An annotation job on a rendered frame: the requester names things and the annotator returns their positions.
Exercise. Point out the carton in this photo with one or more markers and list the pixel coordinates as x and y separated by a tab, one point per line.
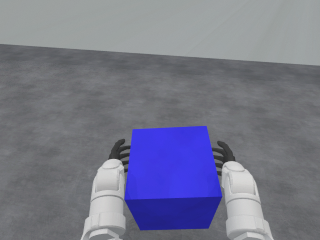
172	181

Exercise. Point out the robot left hand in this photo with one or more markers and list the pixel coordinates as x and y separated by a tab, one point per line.
116	150

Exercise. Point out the robot right hand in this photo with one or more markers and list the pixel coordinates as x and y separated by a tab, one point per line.
227	155

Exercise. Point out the right robot forearm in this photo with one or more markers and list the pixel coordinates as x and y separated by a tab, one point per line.
244	212

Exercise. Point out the left robot forearm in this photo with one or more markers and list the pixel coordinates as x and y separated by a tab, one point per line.
106	215

